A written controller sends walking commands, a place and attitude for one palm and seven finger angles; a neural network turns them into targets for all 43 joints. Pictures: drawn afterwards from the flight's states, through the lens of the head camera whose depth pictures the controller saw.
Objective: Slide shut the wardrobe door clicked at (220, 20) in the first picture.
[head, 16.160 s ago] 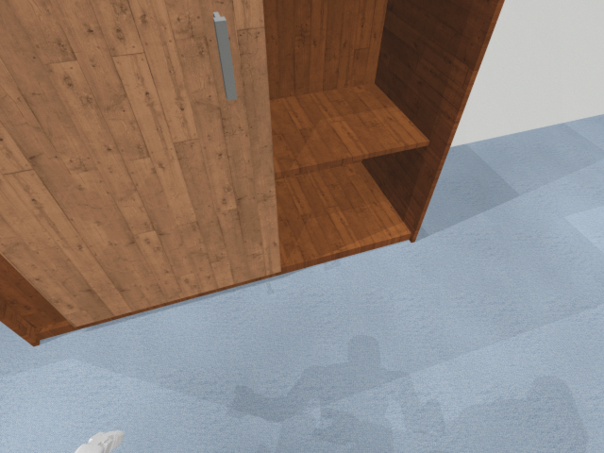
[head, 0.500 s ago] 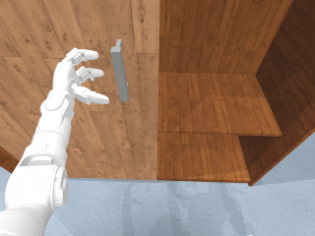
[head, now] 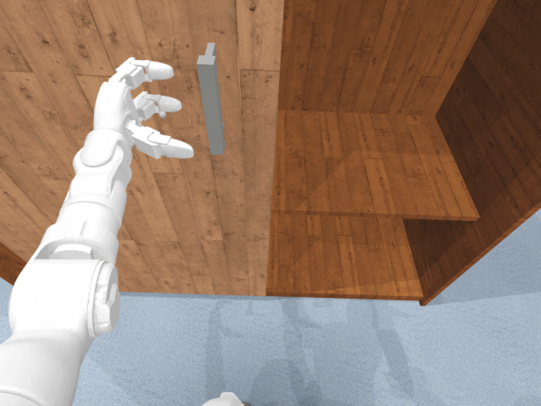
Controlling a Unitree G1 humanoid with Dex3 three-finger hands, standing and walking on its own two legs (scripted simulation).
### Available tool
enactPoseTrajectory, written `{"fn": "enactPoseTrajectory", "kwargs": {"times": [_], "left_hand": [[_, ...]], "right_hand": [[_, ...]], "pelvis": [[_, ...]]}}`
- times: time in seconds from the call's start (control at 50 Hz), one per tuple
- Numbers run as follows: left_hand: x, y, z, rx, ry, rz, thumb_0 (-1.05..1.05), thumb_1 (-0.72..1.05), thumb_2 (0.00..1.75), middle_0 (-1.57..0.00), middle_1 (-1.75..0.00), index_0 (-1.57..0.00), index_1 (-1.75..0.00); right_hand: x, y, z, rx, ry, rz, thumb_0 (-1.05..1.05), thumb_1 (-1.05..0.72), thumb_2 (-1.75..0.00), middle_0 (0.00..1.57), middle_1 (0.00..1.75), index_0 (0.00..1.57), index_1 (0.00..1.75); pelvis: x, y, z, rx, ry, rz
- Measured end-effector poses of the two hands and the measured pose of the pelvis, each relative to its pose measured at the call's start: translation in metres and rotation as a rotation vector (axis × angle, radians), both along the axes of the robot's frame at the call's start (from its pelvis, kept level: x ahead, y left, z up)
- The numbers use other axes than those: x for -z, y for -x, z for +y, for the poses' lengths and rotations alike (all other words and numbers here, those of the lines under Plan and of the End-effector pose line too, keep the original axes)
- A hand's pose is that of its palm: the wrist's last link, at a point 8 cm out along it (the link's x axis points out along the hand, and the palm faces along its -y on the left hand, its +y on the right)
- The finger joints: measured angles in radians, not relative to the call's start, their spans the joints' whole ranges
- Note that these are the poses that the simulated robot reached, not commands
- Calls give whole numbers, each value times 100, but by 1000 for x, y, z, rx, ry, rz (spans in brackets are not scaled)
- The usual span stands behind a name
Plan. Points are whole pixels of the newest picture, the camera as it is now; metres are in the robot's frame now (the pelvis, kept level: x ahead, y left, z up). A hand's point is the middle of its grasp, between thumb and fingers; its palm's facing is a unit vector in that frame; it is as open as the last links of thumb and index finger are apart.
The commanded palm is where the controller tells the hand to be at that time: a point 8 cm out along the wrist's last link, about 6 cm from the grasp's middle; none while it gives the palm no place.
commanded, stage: move the hooked fingers beside the handle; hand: left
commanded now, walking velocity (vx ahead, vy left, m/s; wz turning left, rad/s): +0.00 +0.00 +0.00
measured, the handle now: (214, 102) +0.52 +0.09 +0.16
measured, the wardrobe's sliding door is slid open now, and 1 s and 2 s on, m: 0.59 0.59 0.59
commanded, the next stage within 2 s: none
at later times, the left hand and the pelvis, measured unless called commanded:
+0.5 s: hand (163, 114) +0.48 +0.16 +0.17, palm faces +0.00 -1.00 -0.01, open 13.6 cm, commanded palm +0.50 +0.20 +0.14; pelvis -0.03 +0.01 -0.01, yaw +0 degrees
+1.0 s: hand (164, 114) +0.48 +0.16 +0.17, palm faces +0.01 -1.00 -0.02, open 13.6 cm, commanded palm +0.51 +0.20 +0.14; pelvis -0.04 +0.01 -0.01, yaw +3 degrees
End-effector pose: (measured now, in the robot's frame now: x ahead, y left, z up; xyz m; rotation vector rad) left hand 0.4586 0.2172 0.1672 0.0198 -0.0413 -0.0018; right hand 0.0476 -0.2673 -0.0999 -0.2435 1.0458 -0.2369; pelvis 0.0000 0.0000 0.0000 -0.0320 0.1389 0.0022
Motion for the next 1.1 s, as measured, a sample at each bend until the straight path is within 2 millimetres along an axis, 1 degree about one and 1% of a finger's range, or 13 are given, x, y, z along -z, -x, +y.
{"fn": "enactPoseTrajectory", "kwargs": {"times": [0.4,0.6,0.78,1.1], "left_hand": [[0,1,-2,-7,6,8,-1,-50,30,-43,-123,-36,-127],[0,1,-3,-8,5,9,-1,-50,30,-42,-123,-35,-127],[0,2,-4,-16,4,11,-1,-50,30,-41,-125,-34,-128],[-1,1,-4,-13,-4,15,-1,-50,30,-41,-124,-35,-129]], "right_hand": [[3,49,4,43,12,25,1,-90,-90,20,30,20,30],[6,66,5,46,15,44,1,-90,-90,20,30,20,30],[10,70,7,27,8,60,1,-90,-90,20,30,20,30],[13,61,11,-21,4,76,1,-90,-90,20,30,20,30]], "pelvis": [[5,22,6,13,-4,26],[9,30,8,-1,-1,36],[12,34,9,-23,1,46],[16,35,11,-69,7,63]]}}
